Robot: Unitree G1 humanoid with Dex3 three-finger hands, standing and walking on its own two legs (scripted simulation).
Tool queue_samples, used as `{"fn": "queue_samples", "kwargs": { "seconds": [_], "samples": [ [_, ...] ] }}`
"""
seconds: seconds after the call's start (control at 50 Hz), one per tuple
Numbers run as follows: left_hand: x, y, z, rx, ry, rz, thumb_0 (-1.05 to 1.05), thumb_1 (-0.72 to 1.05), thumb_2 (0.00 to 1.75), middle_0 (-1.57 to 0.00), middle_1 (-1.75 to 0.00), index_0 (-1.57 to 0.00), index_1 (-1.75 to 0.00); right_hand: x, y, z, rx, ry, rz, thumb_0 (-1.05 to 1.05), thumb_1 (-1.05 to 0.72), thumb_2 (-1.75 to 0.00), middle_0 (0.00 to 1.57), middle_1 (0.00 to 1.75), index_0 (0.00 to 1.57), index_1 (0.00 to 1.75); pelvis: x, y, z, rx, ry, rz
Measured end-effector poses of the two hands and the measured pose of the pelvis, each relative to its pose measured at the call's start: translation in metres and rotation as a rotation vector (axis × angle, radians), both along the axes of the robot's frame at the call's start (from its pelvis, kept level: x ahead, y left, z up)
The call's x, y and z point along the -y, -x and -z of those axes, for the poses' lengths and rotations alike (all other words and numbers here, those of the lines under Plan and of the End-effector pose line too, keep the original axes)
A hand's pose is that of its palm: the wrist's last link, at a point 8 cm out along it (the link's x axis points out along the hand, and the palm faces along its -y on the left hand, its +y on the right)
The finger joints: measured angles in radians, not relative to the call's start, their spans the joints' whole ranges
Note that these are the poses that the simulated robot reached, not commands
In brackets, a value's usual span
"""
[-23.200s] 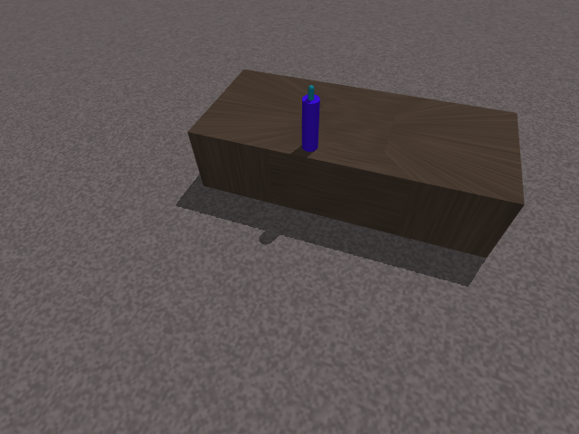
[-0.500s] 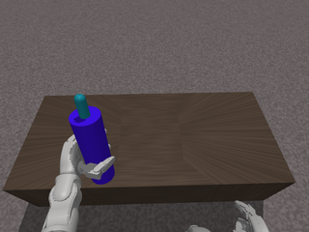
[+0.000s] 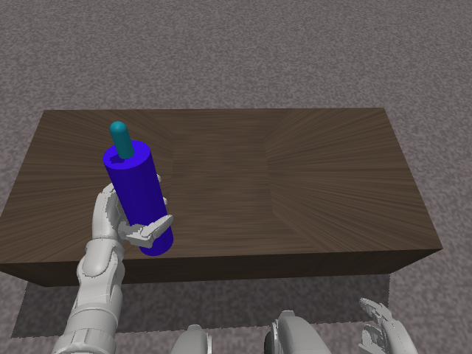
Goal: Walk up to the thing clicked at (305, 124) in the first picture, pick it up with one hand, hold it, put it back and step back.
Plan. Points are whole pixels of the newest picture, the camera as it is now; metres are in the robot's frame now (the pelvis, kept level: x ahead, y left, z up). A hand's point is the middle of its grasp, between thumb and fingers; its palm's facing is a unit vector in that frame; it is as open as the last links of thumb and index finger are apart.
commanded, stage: crouch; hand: left
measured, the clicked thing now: (140, 193) +0.37 +0.16 +0.03
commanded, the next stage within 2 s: lower in 1.12 s
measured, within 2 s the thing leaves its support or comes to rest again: neither
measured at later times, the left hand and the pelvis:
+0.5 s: hand (163, 206) +0.43 +0.16 -0.13, palm faces +0.01 -1.00 -0.02, open 9.6 cm; pelvis -0.02 +0.00 -0.12, yaw -1 degrees
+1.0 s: hand (170, 212) +0.44 +0.15 -0.19, palm faces +0.00 -1.00 -0.03, open 9.6 cm; pelvis -0.03 +0.00 -0.17, yaw -1 degrees
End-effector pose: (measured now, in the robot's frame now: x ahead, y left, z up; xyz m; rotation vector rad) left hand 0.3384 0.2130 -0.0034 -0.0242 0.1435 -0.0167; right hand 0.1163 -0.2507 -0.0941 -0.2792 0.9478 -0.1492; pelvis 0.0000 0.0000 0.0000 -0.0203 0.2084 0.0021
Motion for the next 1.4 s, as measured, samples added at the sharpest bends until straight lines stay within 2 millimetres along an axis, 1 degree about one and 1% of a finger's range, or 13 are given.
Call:
{"fn": "queue_samples", "kwargs": {
  "seconds": [0.08,0.16,0.24,0.32,0.4,0.5,0.64,0.7,0.84,1.0,1.14,1.24,1.4],
  "samples": [
    [0.001,-0.008,0.04,0.002,0.008,-0.015,0.04,-0.28,1.11,-0.79,-1.07,-0.69,-1.03,0.008,0.019,0.026,-0.063,0.02,-0.001,0.01,-0.89,-0.9,0.2,0.31,0.21,0.3,0.001,0.007,0.025,-0.085,0.0,0.003],
    [0.002,-0.015,0.072,0.023,-0.023,0.016,0.04,-0.28,1.11,-0.79,-1.07,-0.69,-1.03,0.014,0.038,0.056,-0.133,0.034,0.011,0.01,-0.9,-0.9,0.2,0.31,0.21,0.3,0.001,0.01,0.053,-0.161,0.003,0.004],
    [0.002,-0.027,0.093,0.036,-0.057,0.044,0.04,-0.29,1.11,-0.79,-1.07,-0.7,-1.03,0.015,0.054,0.085,-0.196,0.034,0.03,0.01,-0.92,-0.9,0.2,0.3,0.2,0.3,0.002,0.013,0.076,-0.206,0.008,0.005],
    [0.0,-0.042,0.104,0.038,-0.056,0.007,0.04,-0.29,1.12,-0.8,-1.07,-0.7,-1.03,0.01,0.065,0.106,-0.239,0.012,0.046,0.01,-0.92,-0.91,0.2,0.3,0.2,0.3,0.003,0.018,0.09,-0.233,0.01,0.005],
    [-0.001,-0.056,0.11,0.051,-0.029,-0.05,0.04,-0.3,1.12,-0.8,-1.07,-0.7,-1.03,0.007,0.072,0.122,-0.262,-0.009,0.054,0.01,-0.93,-0.91,0.2,0.3,0.21,0.3,0.004,0.02,0.102,-0.26,0.012,0.006],
    [0.001,-0.067,0.125,0.05,-0.049,-0.029,0.04,-0.3,1.12,-0.8,-1.07,-0.7,-1.03,0.008,0.077,0.136,-0.277,-0.011,0.063,0.01,-0.92,-0.91,0.2,0.31,0.21,0.3,0.005,0.023,0.116,-0.287,0.015,0.008],
    [0.001,-0.068,0.163,0.009,-0.037,-0.014,0.04,-0.3,1.13,-0.8,-1.07,-0.7,-1.04,0.015,0.08,0.15,-0.299,0.017,0.062,0.01,-0.92,-0.91,0.2,0.31,0.21,0.3,0.002,0.026,0.136,-0.328,0.021,0.011],
    [-0.001,-0.066,0.175,0.009,-0.041,-0.009,0.04,-0.3,1.13,-0.8,-1.07,-0.7,-1.04,0.016,0.08,0.155,-0.309,0.028,0.057,0.01,-0.92,-0.91,0.2,0.31,0.21,0.3,0.001,0.026,0.142,-0.342,0.023,0.011],
    [-0.004,-0.066,0.184,0.028,-0.042,-0.016,0.04,-0.31,1.13,-0.8,-1.07,-0.7,-1.03,0.013,0.077,0.17,-0.311,0.028,0.042,0.01,-0.93,-0.91,0.2,0.3,0.2,0.3,0.0,0.028,0.155,-0.359,0.029,0.005],
    [0.004,-0.082,0.185,0.046,-0.06,-0.013,0.04,-0.31,1.14,-0.8,-1.07,-0.7,-1.04,0.009,0.075,0.187,-0.295,0.006,0.042,0.01,-0.93,-0.91,0.2,0.31,0.21,0.3,0.0,0.032,0.167,-0.369,0.027,0.004],
    [0.01,-0.087,0.203,0.013,-0.049,-0.009,0.04,-0.32,1.14,-0.8,-1.07,-0.71,-1.04,0.01,0.083,0.198,-0.314,-0.002,0.052,0.01,-0.92,-0.91,0.2,0.31,0.21,0.3,0.001,0.034,0.178,-0.38,0.022,0.006],
    [0.006,-0.083,0.215,0.011,-0.052,-0.017,0.04,-0.32,1.14,-0.8,-1.07,-0.71,-1.04,0.013,0.09,0.202,-0.337,0.006,0.06,0.01,-0.92,-0.91,0.2,0.31,0.21,0.3,0.002,0.034,0.184,-0.392,0.019,0.005],
    [0.001,-0.082,0.227,0.016,-0.063,-0.013,0.04,-0.32,1.15,-0.8,-1.07,-0.71,-1.04,0.017,0.094,0.213,-0.35,0.02,0.049,0.01,-0.93,-0.91,0.2,0.31,0.2,0.3,0.003,0.036,0.196,-0.403,0.02,0.0]
  ]
}}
